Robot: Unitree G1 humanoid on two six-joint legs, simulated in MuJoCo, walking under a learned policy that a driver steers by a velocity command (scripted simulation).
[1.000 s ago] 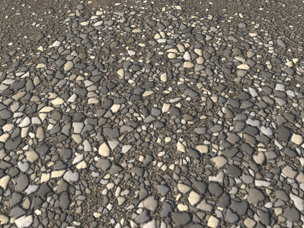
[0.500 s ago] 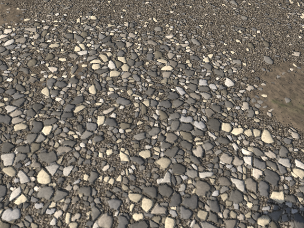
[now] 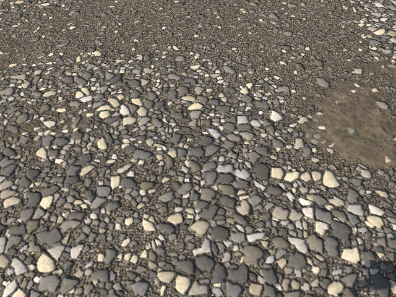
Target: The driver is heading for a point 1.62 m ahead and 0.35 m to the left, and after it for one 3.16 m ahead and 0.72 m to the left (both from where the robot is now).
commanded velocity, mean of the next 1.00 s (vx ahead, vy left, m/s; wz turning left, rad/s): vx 0.00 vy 0.00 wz -0.01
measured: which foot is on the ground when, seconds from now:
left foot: down 0.00-1.00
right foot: down 0.00-1.00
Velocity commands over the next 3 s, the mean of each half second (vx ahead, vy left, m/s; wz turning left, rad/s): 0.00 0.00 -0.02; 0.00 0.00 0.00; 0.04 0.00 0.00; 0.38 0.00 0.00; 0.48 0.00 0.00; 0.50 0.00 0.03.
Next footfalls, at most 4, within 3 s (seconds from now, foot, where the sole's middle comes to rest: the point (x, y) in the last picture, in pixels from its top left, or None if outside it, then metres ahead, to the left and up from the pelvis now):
2.06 right None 0.43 -0.08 -0.78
2.60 left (161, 240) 0.73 0.16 -0.78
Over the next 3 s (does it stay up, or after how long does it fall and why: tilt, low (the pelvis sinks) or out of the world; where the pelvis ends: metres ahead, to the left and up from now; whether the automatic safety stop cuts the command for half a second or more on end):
stays up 0.77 0.07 0.01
